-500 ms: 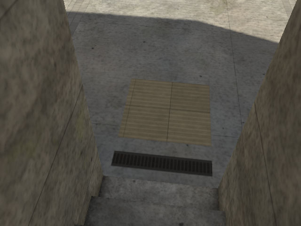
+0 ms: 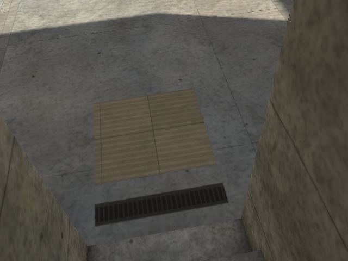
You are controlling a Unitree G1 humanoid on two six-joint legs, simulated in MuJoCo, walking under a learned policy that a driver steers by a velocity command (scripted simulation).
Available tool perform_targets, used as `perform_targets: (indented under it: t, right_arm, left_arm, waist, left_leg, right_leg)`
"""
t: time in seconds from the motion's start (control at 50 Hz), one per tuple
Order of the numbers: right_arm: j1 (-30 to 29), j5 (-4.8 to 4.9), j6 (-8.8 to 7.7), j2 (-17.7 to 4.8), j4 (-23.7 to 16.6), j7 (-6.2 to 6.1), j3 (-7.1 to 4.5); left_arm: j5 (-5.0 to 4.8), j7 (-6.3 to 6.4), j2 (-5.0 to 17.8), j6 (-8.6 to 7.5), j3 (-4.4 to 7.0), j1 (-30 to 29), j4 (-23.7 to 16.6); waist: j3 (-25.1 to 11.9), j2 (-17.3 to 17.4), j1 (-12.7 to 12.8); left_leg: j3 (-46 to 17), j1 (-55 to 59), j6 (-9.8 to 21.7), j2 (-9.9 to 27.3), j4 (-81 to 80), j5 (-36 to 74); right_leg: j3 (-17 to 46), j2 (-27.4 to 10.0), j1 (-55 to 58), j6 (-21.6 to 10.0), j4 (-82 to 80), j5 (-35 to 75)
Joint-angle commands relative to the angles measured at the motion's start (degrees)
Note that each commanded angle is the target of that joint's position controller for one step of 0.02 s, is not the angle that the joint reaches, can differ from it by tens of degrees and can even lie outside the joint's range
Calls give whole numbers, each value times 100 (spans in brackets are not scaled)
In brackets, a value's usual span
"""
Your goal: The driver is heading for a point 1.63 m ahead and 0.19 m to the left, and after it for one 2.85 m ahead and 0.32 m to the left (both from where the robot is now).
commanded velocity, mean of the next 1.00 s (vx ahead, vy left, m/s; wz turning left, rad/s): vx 0.04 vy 0.00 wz -0.04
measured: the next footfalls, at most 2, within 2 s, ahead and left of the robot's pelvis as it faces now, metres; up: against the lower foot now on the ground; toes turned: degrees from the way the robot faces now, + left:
right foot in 0.28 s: +0.17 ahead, -0.16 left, -0.08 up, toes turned -9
right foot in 0.56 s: +0.25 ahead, -0.12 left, -0.12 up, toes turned -8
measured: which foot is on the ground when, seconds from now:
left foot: down 0.00-0.24, up 0.26-0.66, down 0.68-1.00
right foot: down 0.00-0.16, up 0.18-0.26, down 0.28-0.48, up 0.50-0.54, down 0.56-0.72, up 0.74-0.98, down 1.00-1.00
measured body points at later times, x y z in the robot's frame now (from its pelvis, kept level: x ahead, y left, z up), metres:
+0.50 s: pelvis +0.21 +0.05 -0.17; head +0.22 +0.08 +0.28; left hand +0.15 +0.27 -0.33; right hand +0.25 -0.22 -0.28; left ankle +0.31 +0.17 -0.84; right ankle +0.18 -0.15 -0.84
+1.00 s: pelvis +0.27 +0.07 -0.30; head +0.28 +0.09 +0.15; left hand +0.41 +0.23 -0.42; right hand +0.25 -0.15 -0.43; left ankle +0.38 +0.19 -1.03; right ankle +0.22 -0.04 -0.81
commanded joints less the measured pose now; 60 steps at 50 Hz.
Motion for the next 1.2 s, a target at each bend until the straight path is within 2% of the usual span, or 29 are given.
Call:
perform_targets:
  t: [0.02, 0.06, 0.08, 0.12, 0.18, 0.22, 0.26, 0.3, 0.32, 0.34, 0.4, 0.44, 0.5, 0.52, 0.54, 0.56, 0.58, 0.62, 0.66, 0.68, 0.7, 0.72, 0.74, 0.8, 0.82, 0.88, 1.02, 1.08, 1.2]
  right_arm:
    - [2083, 350, 239, 520, 397, 103, 172]
    - [936, 561, 259, 32, -65, 331, 93]
    - [272, 188, 182, -993, -118, 307, -183]
    - [583, 366, 54, -1103, -460, 37, -227]
    - [1042, 502, 86, -1033, -465, -107, -300]
    - [606, 244, 198, -1065, -369, 182, -339]
    - [-1064, 131, 438, -1059, -690, 465, -304]
    - [-739, -57, 308, -228, -852, 699, -73]
    - [-174, 0, 373, -142, -1111, 654, 9]
    - [-195, -61, 479, 182, -790, 297, 171]
    - [1397, -226, 193, -359, 295, 427, -271]
    - [2974, -243, 244, -181, 445, 695, -281]
    - [2784, -368, 93, -855, 146, 508, -486]
    - [2097, 419, -1, -1834, -93, 518, -468]
    - [1992, 552, 11, -1431, -61, 329, -313]
    - [1032, 558, 95, -1196, -157, 257, -193]
    - [590, -169, 518, -821, -48, 267, -365]
    - [-261, -195, 740, -413, -639, 471, -267]
    - [1470, -14, 629, -429, -305, 303, -463]
    - [3106, -22, 508, -456, 375, 372, -508]
    - [2944, 197, 314, -760, 314, 541, -457]
    - [2523, 973, 113, -510, 421, 194, -267]
    - [2081, 1006, 144, -1289, 132, 43, -362]
    - [952, 557, 573, -1269, -339, -294, -397]
    - [2257, 233, 240, -1417, -67, 362, -193]
    - [1235, 117, -52, -961, -422, 366, -39]
    - [749, 454, 127, -1044, -695, 593, -44]
    - [1277, 225, 264, -613, -981, 687, 13]
    - [596, 221, 294, -888, -1227, 676, 25]
  left_arm:
    - [-310, 11, -46, -159, -58, -947, -568]
    - [-497, 24, 258, -299, -20, 53, -183]
    - [5, -66, 250, -203, 106, 42, -177]
    - [-132, -21, 601, -265, 200, -776, -453]
    - [-90, 118, 377, -342, 161, -740, -400]
    - [-266, 125, 419, -328, 367, 1552, 503]
    - [29, 302, 492, -138, 487, 3120, 791]
    - [116, 415, 524, -146, 388, 2413, 474]
    - [-167, 144, 74, -297, 152, 1098, 391]
    - [-137, 320, -844, -400, -155, 1487, 663]
    - [21, 389, 408, -586, 80, 10, -190]
    - [135, 138, 848, -573, 75, -1412, -293]
    - [-301, 197, 869, -562, 58, -1485, -267]
    - [-681, -6, -84, -443, -25, -456, -580]
    - [-303, -84, -25, -278, -57, -968, -793]
    - [-467, -11, 150, -68, 81, 644, 65]
    - [-400, 161, -39, -169, -61, 2616, 1222]
    - [-215, 368, 458, -174, -166, 1191, 642]
    - [-82, 35, 281, -88, -437, -287, 382]
    - [-304, -290, -30, -152, -638, -693, 237]
    - [-535, -374, 64, -71, -472, -609, -271]
    - [-572, 354, -94, 415, -147, -244, -352]
    - [-755, 582, -370, 612, -208, 440, -303]
    - [-558, 778, -88, 1008, -130, -496, -68]
    - [-536, 254, -39, 358, -499, 592, -798]
    - [-658, 254, 81, 155, -624, 44, -1329]
    - [-526, -458, -138, 258, -865, 563, -1426]
    - [-748, -394, 186, 30, -878, -339, -1356]
    - [-619, -304, 268, -14, -951, -328, -999]
  waist:
    - [68, -297, -687]
    - [142, -529, 138]
    - [491, 805, 274]
    - [602, -341, -327]
    - [537, 159, -433]
    - [-152, -278, 809]
    - [48, -1024, 2047]
    - [-233, -298, 1088]
    - [-217, -655, 132]
    - [396, -370, 504]
    - [559, 454, -324]
    - [407, -231, -1709]
    - [293, 593, -1502]
    - [621, 3204, -623]
    - [1151, 2615, -795]
    - [558, 1493, -1]
    - [641, -920, 821]
    - [1398, -872, 858]
    - [813, -863, -572]
    - [142, 576, -1357]
    - [279, 1660, -722]
    - [-53, 1477, -5]
    - [-840, 1422, 541]
    - [89, 1290, 74]
    - [1371, 2557, 87]
    - [424, 470, -53]
    - [436, 554, 18]
    - [255, -262, -670]
    - [714, -495, -246]
  left_leg:
    - [-2620, 2446, 238, 1363, -251, 4819]
    - [-1501, 44, -1009, 539, 103, 4319]
    - [-1541, -1108, -483, 756, -346, 4593]
    - [-959, -44, -872, 306, -90, 3718]
    - [-1280, 919, -1403, 48, 369, 4749]
    - [-1342, -1398, -1550, 390, 1506, 4519]
    - [-1140, -2766, -1268, 145, 4352, -692]
    - [-1296, -3847, -720, 495, 4708, -1133]
    - [-2747, -4171, -848, 970, 3154, -657]
    - [-3005, -4852, -682, 1325, 1948, 979]
    - [-474, 1709, -759, 414, -1473, 7827]
    - [-559, 3180, -1043, 146, 924, 5618]
    - [-1688, 1802, -1263, 876, -3385, 5809]
    - [-4823, 746, -153, 1935, -6162, 4419]
    - [-5452, 98, 277, 1657, -5940, 705]
    - [-3725, -1139, 252, 1164, -4839, 696]
    - [501, -269, -989, -206, -1051, 5823]
    - [-1222, -557, -1238, 964, -2899, 6265]
    - [-961, 2018, -903, 672, -3216, 6010]
    - [-1319, 3334, -635, 741, -3386, 6199]
    - [-2056, 2737, -874, 617, -3425, 6703]
    - [-3175, 2075, -959, 1382, -2417, 9582]
    - [-4699, 2696, -628, 2049, -3145, 7542]
    - [-5273, 1313, -432, 2050, -4460, 785]
    - [-5228, 34, 670, 1955, -5405, 928]
    - [-4415, 352, 606, 1990, -4691, 2637]
    - [-2425, 876, -408, 1118, -5111, 2159]
    - [-1276, 2563, -962, 689, -4128, 3434]
    - [-1366, 1921, -1333, 590, -4331, 3374]
  right_leg:
    - [-57, -176, -1654, 104, -2172, -164]
    - [-41, -33, 907, -86, -2330, 1298]
    - [-1282, 728, 2067, -49, -1019, 886]
    - [-1306, 761, 1500, 110, -3093, -428]
    - [-1308, 735, 1926, -216, -4214, -728]
    - [-1177, 403, 6035, -647, -4195, 2162]
    - [-228, -401, 7208, -892, -5351, 3186]
    - [313, -1403, 7143, -1481, -3370, 5080]
    - [1691, -2540, 5645, -1603, -2992, 2050]
    - [1531, -2386, 5040, -1433, -3550, 609]
    - [-1638, 692, -809, -224, -2861, -2152]
    - [-1875, 246, -2057, -67, -2987, -809]
    - [-970, -623, 309, 692, 1365, -3833]
    - [-1688, 1240, -741, 701, 2095, -5803]
    - [-924, 1136, -1230, 348, 1454, -5449]
    - [-1183, 827, 836, 403, -41, -4715]
    - [-778, -12, 872, -245, -1425, -6730]
    - [1305, -1126, -61, -755, -1106, -7219]
    - [421, -843, -893, 17, 48, -6228]
    - [-431, -10, -1077, 724, 2872, -5354]
    - [-873, 436, -1001, 762, 4613, -5827]
    - [-854, 687, -466, -88, 4948, -6629]
    - [-322, 864, -758, -261, 5630, -6427]
    - [-41, 569, -1144, -494, 5567, -4960]
    - [-182, 531, -1431, 244, 7120, -5945]
    - [86, 323, -1138, 444, 6389, -5388]
    - [-269, 664, 968, 104, 1582, -5061]
    - [1194, 357, -627, -1097, -398, -6653]
    - [1103, 581, -700, -841, -221, -7779]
